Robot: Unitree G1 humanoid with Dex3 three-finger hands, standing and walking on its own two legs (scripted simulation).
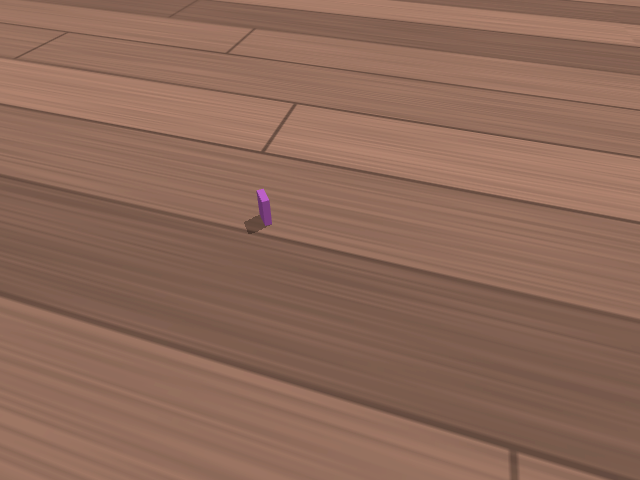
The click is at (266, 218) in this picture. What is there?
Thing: carton on end
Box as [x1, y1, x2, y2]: [256, 189, 271, 225]
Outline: 260,189 256,190 259,212 264,224 266,225 271,223 269,200 264,190
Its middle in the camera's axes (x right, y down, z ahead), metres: -0.24 -0.15 +1.74
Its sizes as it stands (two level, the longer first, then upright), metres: 0.084 0.034 0.146
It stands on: the floor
